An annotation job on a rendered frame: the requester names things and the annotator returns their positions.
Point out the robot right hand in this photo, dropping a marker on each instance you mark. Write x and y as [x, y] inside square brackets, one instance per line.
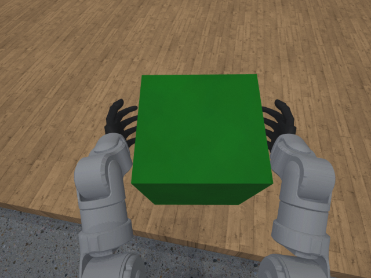
[284, 125]

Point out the carton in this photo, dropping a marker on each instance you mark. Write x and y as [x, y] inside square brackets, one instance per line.
[200, 140]

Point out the right robot upper arm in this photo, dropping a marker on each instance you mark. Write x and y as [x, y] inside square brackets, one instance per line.
[286, 266]

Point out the robot right forearm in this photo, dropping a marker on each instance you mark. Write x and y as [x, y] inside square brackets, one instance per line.
[305, 198]

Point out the left robot upper arm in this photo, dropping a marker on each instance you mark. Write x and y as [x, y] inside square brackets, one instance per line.
[125, 265]

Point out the robot left hand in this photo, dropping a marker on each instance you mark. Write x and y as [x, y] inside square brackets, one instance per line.
[114, 123]

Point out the robot left forearm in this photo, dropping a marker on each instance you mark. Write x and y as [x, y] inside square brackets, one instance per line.
[101, 198]

